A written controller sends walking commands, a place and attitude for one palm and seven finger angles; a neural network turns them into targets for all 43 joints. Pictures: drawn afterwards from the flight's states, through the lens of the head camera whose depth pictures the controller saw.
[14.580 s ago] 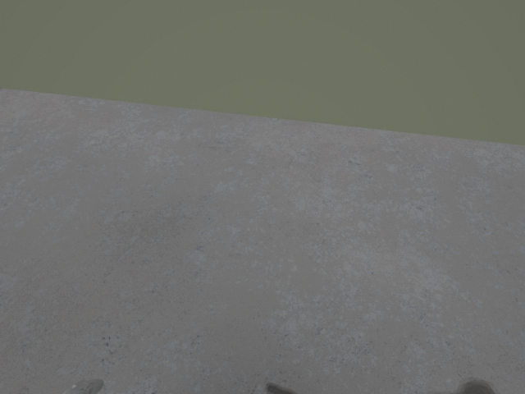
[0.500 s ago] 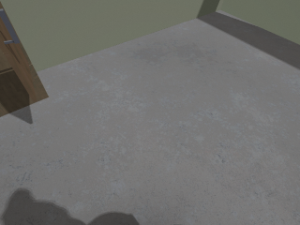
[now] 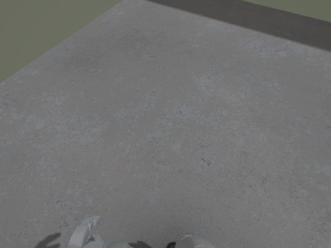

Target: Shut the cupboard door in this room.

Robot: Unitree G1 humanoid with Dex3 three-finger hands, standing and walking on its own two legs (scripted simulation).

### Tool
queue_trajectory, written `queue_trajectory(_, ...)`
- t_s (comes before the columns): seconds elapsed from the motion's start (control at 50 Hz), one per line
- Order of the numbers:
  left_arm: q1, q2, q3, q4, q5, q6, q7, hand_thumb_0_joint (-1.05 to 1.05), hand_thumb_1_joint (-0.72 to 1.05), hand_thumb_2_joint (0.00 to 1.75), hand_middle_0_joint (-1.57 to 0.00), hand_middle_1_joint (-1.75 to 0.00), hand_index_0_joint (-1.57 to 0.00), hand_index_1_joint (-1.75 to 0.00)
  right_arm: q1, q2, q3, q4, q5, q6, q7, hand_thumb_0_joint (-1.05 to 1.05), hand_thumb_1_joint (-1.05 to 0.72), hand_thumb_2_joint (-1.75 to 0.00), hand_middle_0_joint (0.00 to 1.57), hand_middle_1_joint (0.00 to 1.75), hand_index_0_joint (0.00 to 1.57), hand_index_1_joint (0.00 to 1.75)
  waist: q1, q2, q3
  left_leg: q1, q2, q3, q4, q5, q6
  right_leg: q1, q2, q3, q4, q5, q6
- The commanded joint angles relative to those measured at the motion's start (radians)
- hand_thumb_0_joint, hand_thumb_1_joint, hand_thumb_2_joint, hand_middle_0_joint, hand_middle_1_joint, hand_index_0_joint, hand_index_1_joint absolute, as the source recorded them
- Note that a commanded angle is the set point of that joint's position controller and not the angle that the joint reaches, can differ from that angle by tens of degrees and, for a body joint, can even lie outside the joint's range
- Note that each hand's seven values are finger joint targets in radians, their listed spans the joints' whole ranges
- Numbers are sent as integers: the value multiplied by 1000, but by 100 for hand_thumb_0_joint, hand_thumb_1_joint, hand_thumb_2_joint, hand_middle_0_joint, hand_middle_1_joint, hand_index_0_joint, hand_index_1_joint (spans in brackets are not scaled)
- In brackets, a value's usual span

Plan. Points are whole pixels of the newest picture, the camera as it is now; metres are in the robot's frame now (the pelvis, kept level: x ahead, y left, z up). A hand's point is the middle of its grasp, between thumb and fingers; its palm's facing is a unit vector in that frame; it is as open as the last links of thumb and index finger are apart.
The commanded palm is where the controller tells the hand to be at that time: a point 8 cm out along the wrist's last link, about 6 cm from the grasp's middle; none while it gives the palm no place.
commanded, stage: walk around to get in front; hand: left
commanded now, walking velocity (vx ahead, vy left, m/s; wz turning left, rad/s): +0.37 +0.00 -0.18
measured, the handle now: out of the picture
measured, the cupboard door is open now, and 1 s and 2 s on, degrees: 79 79 79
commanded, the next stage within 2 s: walk to a spot facing it in 1.94 s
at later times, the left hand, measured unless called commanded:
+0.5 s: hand (81, 243) +0.16 +0.22 -0.17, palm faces +0.00 -0.99 -0.16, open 7.4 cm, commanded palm none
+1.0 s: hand (128, 112) +0.59 +0.13 -0.15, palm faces -0.20 -0.95 -0.23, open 7.4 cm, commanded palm none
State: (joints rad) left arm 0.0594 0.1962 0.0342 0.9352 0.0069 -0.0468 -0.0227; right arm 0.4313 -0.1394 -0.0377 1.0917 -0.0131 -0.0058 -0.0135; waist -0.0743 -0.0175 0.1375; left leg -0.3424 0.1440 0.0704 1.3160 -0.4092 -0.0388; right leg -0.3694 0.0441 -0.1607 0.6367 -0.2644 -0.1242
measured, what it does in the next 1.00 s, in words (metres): walks ahead: left foot, then right foot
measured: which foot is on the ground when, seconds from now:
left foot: up 0.00-0.42, down 0.44-0.92, up 0.94-1.00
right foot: down 0.00-0.44, up 0.46-0.90, down 0.92-1.00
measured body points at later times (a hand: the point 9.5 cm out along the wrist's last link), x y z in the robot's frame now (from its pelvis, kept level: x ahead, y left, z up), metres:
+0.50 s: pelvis +0.23 +0.05 +0.00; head +0.25 +0.06 +0.45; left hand +0.16 +0.28 -0.15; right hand +0.35 -0.19 -0.12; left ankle +0.29 +0.14 -0.72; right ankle +0.08 -0.04 -0.66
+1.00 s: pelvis +0.44 -0.03 +0.00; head +0.46 -0.05 +0.45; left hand +0.60 +0.18 -0.13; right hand +0.29 -0.21 -0.15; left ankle +0.32 +0.13 -0.65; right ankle +0.49 -0.14 -0.72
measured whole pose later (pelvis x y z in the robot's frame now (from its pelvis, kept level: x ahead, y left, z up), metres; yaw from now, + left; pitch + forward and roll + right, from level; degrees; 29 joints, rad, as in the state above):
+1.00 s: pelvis +0.44 -0.03 +0.00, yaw -10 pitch -1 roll +1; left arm 0.10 0.20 0.06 1.00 0.02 -0.08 -0.02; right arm 0.45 -0.13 -0.05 1.18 -0.01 -0.01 0.00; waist -0.05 0.02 0.09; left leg -0.23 0.12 0.10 1.07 -0.49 -0.02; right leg -0.40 -0.07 -0.16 0.65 -0.24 -0.06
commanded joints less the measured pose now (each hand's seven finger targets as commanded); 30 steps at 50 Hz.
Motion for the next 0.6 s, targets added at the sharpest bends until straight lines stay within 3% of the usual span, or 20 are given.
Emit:
queue_trajectory(0.0, 129, 148, 37, 17, 8, -16, 32, 0, 90, 90, -20, -30, -20, -30, 23, -88, -19, -87, -15, -17, 1, 0, -90, -90, 20, 30, 20, 30, 34, 26, -131, -166, 52, -50, -70, 92, -11, 103, -307, 330, -377, 187, -66)
queue_trajectory(0.02, 122, 139, 36, 12, 8, -18, 30, 0, 90, 90, -20, -30, -20, -30, 39, -77, -17, -87, -15, -9, 4, 0, -90, -90, 20, 30, 20, 30, 22, -9, -138, -158, 47, -33, -117, 110, -19, 78, -273, 281, -384, 174, -57)
queue_trajectory(0.08, 167, 113, 36, 27, 5, -27, 23, 0, 90, 90, -20, -30, -20, -30, -42, -82, -21, -117, -18, -6, 15, 0, -90, -90, 20, 30, 20, 30, 44, -92, -99, -201, 33, -21, -223, 199, -31, 73, -230, 271, -419, 144, -45)
queue_trajectory(0.1, 174, 117, 36, 39, 8, -33, 24, 0, 90, 90, -20, -30, -20, -30, -68, -84, -24, -125, -18, -10, 20, 0, -90, -90, 20, 30, 20, 30, 42, -91, -93, -218, 37, -28, -265, 214, -32, 94, -236, 280, -421, 148, -53)
queue_trajectory(0.2, 283, 122, 30, 83, 8, -44, 27, 0, 90, 90, -20, -30, -20, -30, -266, -99, -22, -175, -16, -29, 37, 0, -90, -90, 20, 30, 20, 30, 100, -90, -67, -311, 16, -14, -446, 242, -28, 273, -252, 300, -392, 297, -61)
queue_trajectory(0.26, 343, 122, 26, 106, 9, -42, 34, 0, 90, 90, -20, -30, -20, -30, -378, -96, -15, -201, -14, -35, 45, 0, -90, -90, 20, 30, 20, 30, 131, -86, -55, -294, -15, 10, -554, 219, -13, 355, -264, 310, -374, 418, -53)
queue_trajectory(0.32, 380, 136, 28, 128, 12, -37, 41, 0, 90, 90, -20, -30, -20, -30, -430, -97, -11, -213, -12, -46, 47, 0, -90, -90, 20, 30, 20, 30, 140, -93, -66, -228, -49, 42, -672, 165, 12, 430, -272, 303, -315, 560, -42)
queue_trajectory(0.34, 384, 135, 27, 136, 11, -36, 42, 0, 90, 90, -20, -30, -20, -30, -412, -103, -12, -204, -12, -48, 42, 0, -90, -90, 20, 30, 20, 30, 121, -85, -70, -152, -72, 65, -714, 158, 23, 412, -268, 291, -273, 649, -34)
queue_trajectory(0.36, 365, 140, 26, 139, 8, -37, 42, 0, 90, 90, -20, -30, -20, -30, -342, -114, -16, -176, -13, -52, 35, 0, -90, -90, 20, 30, 20, 30, 78, -78, -103, -31, -101, 92, -766, 182, 32, 384, -248, 265, -196, 748, -18)
queue_trajectory(0.38, 343, 141, 25, 135, 3, -37, 41, 0, 90, 90, -20, -30, -20, -30, -207, -142, -23, -134, -17, -57, 24, 0, -90, -90, 20, 30, 20, 30, 13, -54, -172, 191, -107, 86, -828, 265, 53, 294, -212, 228, -40, 771, 14)
queue_trajectory(0.4, 336, 112, 23, 125, -2, -38, 35, 0, 90, 90, -20, -30, -20, -30, -48, -220, -44, -88, -25, -64, 15, 0, -90, -90, 20, 30, 20, 30, -47, 71, -276, 474, 31, -70, -847, 364, 102, 95, -144, 185, 188, 546, 57)
queue_trajectory(0.42, 367, 60, 11, 105, -10, -41, 24, 0, 90, 90, -20, -30, -20, -30, 72, -320, -66, -54, -33, -64, 12, 0, -90, -90, 20, 30, 20, 30, -59, 286, -351, 681, 321, -393, -892, 469, 228, -174, -35, 94, 505, -153, 89)
queue_trajectory(0.44, 318, 81, 13, 95, 1, -41, 32, 0, 90, 90, -20, -30, -20, -30, 72, -303, -59, -41, -16, -55, 9, 0, -90, -90, 20, 30, 20, 30, -58, 270, -331, 586, 362, -447, -990, 336, 253, -227, -51, 159, 632, -304, 87)
queue_trajectory(0.46, 241, 80, 19, 85, 3, -35, 27, 0, 90, 90, -20, -30, -20, -30, 6, -256, -51, -59, -10, -55, 8, 0, -90, -90, 20, 30, 20, 30, -43, 185, -206, 446, 335, -412, -1026, 240, 242, -280, -103, 176, 666, -230, 87)
queue_trajectory(0.48, 215, 64, 22, 85, 9, -28, 17, 0, 90, 90, -20, -30, -20, -30, -55, -204, -37, -71, -12, -58, 7, 0, -90, -90, 20, 30, 20, 30, -11, 147, -107, 328, 290, -341, -1065, 182, 214, -286, -136, 182, 659, -165, 91)
queue_trajectory(0.5, 231, 49, 24, 97, 15, -16, 9, 0, 90, 90, -20, -30, -20, -30, -101, -159, -26, -77, -12, -64, 5, 0, -90, -90, 20, 30, 20, 30, 25, 108, -50, 224, 257, -257, -1099, 139, 180, -252, -159, 181, 630, -121, 98)
queue_trajectory(0.54, 289, 6, 22, 113, 24, 10, 7, 0, 90, 90, -20, -30, -20, -30, -120, -135, -20, -77, -11, -76, 2, 0, -90, -90, 20, 30, 20, 30, 68, 128, -61, 157, 196, -135, -1118, 205, 157, -207, -166, 161, 582, -54, 113)
queue_trajectory(0.58, 295, -8, 25, 110, 25, 27, 5, 0, 90, 90, -20, -30, -20, -30, -115, -133, -23, -74, -6, -81, 0, 0, -90, -90, 20, 30, 20, 30, 84, 135, -60, 123, 171, -66, -1141, 220, 161, -205, -180, 145, 549, 6, 128)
